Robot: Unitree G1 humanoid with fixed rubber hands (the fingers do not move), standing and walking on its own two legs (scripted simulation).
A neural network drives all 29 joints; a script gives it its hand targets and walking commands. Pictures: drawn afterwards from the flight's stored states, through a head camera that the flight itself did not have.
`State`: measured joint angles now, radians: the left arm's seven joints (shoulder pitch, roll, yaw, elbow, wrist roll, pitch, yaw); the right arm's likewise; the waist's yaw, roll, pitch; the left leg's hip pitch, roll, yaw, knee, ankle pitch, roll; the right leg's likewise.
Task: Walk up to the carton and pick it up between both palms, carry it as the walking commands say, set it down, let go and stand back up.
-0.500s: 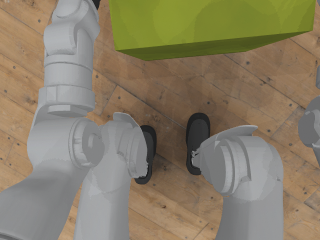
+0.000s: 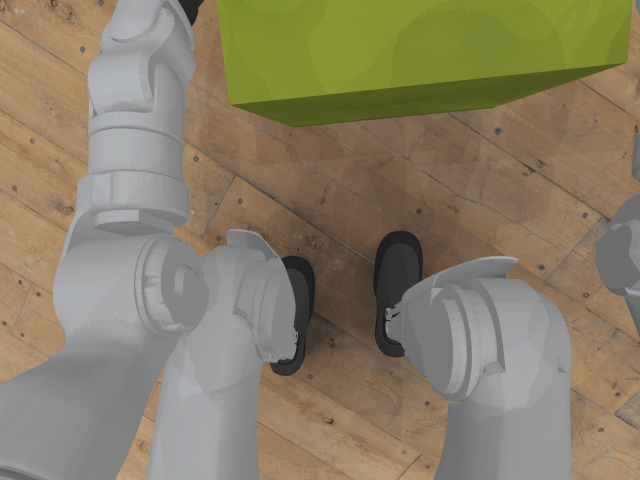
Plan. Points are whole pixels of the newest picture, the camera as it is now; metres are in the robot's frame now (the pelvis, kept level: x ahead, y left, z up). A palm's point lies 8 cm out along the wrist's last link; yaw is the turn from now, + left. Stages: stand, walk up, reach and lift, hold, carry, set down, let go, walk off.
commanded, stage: set down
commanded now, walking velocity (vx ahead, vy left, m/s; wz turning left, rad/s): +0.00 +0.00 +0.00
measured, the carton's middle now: out of the picture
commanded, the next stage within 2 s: none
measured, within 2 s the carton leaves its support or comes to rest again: neither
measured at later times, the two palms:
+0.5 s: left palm out of the picture +0.54 +0.15 -0.15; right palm out of the picture +0.58 -0.24 -0.14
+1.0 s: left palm (161, 23) +0.53 +0.18 -0.19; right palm out of the picture +0.58 -0.25 -0.15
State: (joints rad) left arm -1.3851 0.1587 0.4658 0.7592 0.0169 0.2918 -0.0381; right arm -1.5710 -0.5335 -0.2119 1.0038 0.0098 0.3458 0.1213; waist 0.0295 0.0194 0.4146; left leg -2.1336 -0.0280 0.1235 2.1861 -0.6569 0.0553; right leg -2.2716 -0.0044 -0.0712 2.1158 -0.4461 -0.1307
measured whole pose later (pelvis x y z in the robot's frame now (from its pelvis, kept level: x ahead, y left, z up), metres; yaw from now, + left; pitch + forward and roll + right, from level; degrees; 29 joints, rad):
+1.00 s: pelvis +0.01 +0.01 -0.01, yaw -1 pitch +34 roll +3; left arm -1.41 0.24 0.38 0.98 -0.14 0.16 0.16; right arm -1.59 -0.64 0.00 1.08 0.21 0.21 0.04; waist 0.04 0.03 0.47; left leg -2.14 -0.03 0.12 2.23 -0.68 0.05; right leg -2.27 0.00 -0.07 2.15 -0.47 -0.11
